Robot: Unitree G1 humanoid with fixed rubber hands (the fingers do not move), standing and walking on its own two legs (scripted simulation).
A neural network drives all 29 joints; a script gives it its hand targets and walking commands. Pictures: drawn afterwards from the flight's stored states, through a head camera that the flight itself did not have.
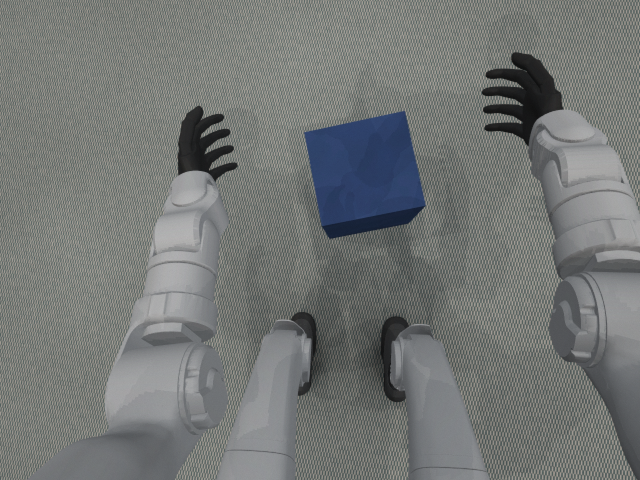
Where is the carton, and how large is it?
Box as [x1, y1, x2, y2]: [304, 111, 425, 238]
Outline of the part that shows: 404,111 304,132 321,223 329,238 407,223 425,205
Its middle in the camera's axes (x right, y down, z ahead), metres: +0.10 -0.13 +0.91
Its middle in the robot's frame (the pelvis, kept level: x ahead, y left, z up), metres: +0.54 -0.01 -0.54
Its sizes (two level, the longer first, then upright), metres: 0.210 0.200 0.250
